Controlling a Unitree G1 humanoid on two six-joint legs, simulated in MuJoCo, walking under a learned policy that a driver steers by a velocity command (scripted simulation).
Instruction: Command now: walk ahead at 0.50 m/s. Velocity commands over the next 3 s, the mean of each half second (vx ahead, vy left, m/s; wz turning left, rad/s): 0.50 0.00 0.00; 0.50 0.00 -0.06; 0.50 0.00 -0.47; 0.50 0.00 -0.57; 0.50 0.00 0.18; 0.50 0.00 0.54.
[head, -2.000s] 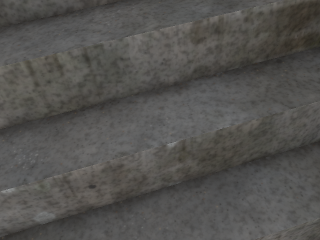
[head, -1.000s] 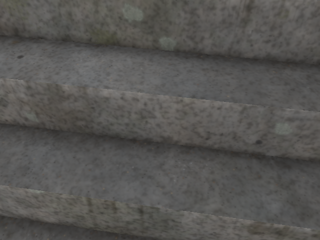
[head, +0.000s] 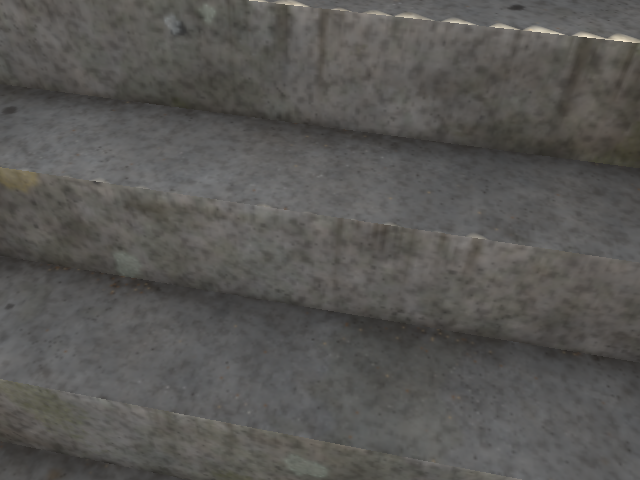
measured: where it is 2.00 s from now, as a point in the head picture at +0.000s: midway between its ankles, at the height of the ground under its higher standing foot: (367, 15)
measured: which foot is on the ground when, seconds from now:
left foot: up 0.00-0.32, down 0.34-0.86, up 0.88-1.00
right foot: down 0.00-0.38, up 0.40-0.80, down 0.82-1.00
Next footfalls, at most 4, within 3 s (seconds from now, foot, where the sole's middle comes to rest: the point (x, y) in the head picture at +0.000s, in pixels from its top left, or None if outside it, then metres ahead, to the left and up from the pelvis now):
0.34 left None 0.36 0.11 -0.50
0.82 right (367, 388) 0.53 -0.06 -0.30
1.34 left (251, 152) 0.85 0.12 -0.09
1.88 right None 1.00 -0.23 0.11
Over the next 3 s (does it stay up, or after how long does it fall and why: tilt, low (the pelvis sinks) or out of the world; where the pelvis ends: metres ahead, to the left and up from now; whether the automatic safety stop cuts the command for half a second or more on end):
stays up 1.37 -0.35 1.22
